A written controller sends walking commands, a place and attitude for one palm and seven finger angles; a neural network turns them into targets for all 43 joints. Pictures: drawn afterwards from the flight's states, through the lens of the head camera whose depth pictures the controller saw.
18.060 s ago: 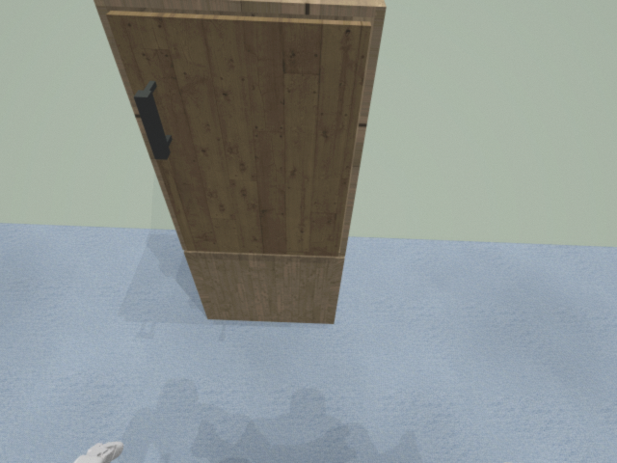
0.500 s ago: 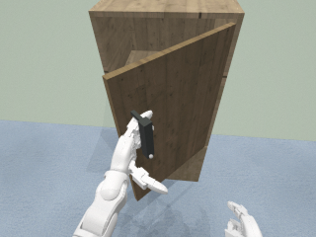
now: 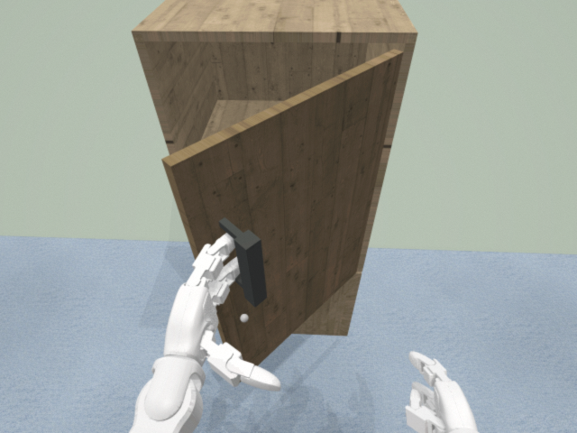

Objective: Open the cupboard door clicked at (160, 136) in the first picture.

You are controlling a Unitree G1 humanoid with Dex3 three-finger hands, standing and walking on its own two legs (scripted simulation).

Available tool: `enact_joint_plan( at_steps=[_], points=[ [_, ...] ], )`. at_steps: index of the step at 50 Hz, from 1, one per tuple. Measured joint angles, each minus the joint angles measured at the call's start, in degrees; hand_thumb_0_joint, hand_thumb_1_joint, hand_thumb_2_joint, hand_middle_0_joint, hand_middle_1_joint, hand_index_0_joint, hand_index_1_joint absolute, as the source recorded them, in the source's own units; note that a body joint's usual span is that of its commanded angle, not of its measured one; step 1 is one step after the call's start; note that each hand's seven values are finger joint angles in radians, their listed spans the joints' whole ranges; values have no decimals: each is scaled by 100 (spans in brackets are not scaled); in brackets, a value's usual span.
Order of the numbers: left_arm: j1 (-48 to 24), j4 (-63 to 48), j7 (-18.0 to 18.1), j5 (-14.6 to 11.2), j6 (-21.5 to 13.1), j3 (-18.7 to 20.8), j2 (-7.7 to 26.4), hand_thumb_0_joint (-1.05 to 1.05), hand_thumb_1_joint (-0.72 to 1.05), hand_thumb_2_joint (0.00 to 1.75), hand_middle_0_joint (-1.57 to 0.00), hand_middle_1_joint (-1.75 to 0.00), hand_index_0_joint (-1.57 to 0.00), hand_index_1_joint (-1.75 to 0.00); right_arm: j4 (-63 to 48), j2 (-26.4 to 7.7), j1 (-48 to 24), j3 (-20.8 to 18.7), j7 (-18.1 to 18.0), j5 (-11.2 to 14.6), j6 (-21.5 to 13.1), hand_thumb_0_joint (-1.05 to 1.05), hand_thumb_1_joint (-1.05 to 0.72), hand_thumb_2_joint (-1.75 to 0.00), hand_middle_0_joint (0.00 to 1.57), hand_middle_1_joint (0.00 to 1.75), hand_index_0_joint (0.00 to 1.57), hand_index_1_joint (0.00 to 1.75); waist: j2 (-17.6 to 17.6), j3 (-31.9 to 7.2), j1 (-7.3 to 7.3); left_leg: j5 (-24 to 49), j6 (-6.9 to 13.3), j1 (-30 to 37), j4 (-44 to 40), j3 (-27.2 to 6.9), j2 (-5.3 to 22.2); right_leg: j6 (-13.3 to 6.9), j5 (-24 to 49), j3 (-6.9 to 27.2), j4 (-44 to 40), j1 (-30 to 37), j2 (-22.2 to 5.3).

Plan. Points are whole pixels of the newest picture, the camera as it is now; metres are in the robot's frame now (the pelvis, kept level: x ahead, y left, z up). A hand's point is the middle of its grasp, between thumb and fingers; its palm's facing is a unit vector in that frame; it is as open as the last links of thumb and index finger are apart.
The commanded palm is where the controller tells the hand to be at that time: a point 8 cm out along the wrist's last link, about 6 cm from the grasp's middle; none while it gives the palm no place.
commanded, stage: slide the hand sideways off the handle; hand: left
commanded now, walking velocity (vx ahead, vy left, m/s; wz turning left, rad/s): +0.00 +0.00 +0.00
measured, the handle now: (242, 262) +0.31 +0.09 +0.10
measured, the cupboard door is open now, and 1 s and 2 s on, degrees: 47 46 46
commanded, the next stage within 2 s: draw the hand back to the body in 0.48 s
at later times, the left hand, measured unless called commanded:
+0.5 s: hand (190, 356) +0.19 +0.13 +0.09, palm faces +0.03 -1.00 -0.05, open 16.3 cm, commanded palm +0.16 +0.18 +0.10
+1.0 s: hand (144, 351) +0.18 +0.17 +0.12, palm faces +0.01 -1.00 -0.06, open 16.3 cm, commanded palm +0.15 +0.23 +0.13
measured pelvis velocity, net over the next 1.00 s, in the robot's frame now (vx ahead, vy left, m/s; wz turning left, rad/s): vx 0.01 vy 0.01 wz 0.03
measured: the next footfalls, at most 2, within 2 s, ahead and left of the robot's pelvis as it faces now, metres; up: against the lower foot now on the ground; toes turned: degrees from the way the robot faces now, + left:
none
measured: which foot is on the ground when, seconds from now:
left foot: down 0.00-1.00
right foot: down 0.00-1.00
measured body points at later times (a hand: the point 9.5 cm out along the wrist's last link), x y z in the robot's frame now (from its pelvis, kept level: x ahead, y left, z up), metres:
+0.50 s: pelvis +0.02 -0.01 -0.01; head +0.02 -0.03 +0.44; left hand +0.18 +0.18 +0.10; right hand +0.21 -0.22 -0.08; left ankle +0.01 +0.13 -0.72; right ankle +0.00 -0.10 -0.72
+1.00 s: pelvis +0.01 +0.01 -0.01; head -0.01 +0.00 +0.44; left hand +0.17 +0.22 +0.12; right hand +0.20 -0.20 -0.07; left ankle +0.01 +0.13 -0.72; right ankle +0.00 -0.10 -0.72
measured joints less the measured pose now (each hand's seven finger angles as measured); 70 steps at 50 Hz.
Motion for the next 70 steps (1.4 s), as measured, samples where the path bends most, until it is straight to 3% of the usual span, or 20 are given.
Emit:
enact_joint_plan(
  at_steps=[17,25,31,36,41,46,55,58,61,65,70],
  points=[
    [1587,-1017,-720,-363,-459,684,325,-2,-50,30,-20,-32,-19,-32,-247,-97,245,-94,-43,44,-337,1,-90,-90,20,30,20,30,66,-215,65,-335,-61,-447,451,-122,2,-43,-375,-112,445,-396,-7],
    [1811,-1060,-1070,-604,-684,1077,447,-2,-50,30,-16,-30,-16,-30,-196,-134,370,-114,-137,93,-552,1,-90,-90,20,30,20,30,83,-289,99,-429,-65,-740,734,-196,-11,-43,-480,-177,694,-643,-23],
    [1649,-1075,-1194,-705,-729,947,411,-2,-50,29,-15,-30,-15,-30,-190,-195,392,-120,-197,126,-793,1,-90,-90,20,30,20,30,155,-278,71,-460,-35,-917,921,-228,-30,-19,-491,-206,819,-778,-43],
    [1475,-1123,-1132,-646,-577,1037,570,-2,-50,29,-15,-30,-15,-30,-159,-124,404,-92,-237,141,-842,1,-90,-90,20,30,20,30,98,-306,65,-448,-14,-910,924,-169,-26,-4,-466,-144,840,-803,-42],
    [1440,-1172,-1085,-815,-301,1453,722,-2,-50,30,-15,-30,-15,-30,-104,-93,440,-35,-273,192,-865,1,-90,-90,20,30,20,30,95,-339,75,-423,7,-774,842,-156,-13,18,-401,-131,701,-647,-24],
    [1493,-1339,-1241,-992,-115,1630,751,-2,-50,30,-15,-30,-15,-30,-57,-155,454,8,-309,231,-999,1,-90,-90,20,30,20,30,146,-360,116,-392,50,-657,768,-179,-33,62,-326,-156,535,-475,-37],
    [1450,-1516,-1449,-1086,217,1826,923,-2,-47,31,-15,-30,-15,-30,15,-152,323,51,-347,251,-1115,1,-90,-90,20,30,20,30,113,-314,198,-297,109,-458,599,-169,-86,119,-207,-151,321,-251,-82],
    [1459,-1606,-845,-551,207,1828,1137,-2,-42,33,-16,-30,-16,-30,79,-98,273,88,-460,167,-1082,1,-90,-90,20,30,20,30,94,-231,254,-220,107,-237,401,-142,-69,134,-99,-125,90,-30,-60],
    [1539,-1670,-338,-217,141,1882,1171,-2,-34,36,-16,-30,-16,-30,120,-53,232,119,-500,107,-1040,1,-90,-90,20,30,20,30,87,-130,250,-102,122,-15,141,-121,-64,140,51,-109,-211,202,-45],
    [1485,-1571,16,19,52,1888,1137,-1,-22,41,-16,-30,-16,-30,240,-49,175,136,-507,41,-992,1,-90,-90,20,30,20,30,98,46,272,59,153,259,-198,-85,-93,167,228,-79,-561,472,-65],
    [1344,-1343,196,125,-16,2020,1220,-1,-6,48,-17,-30,-17,-30,466,-31,111,134,-514,-19,-911,1,-90,-90,20,30,21,30,72,197,292,235,181,577,-614,-19,-140,196,390,-23,-916,742,-104]
  ],
)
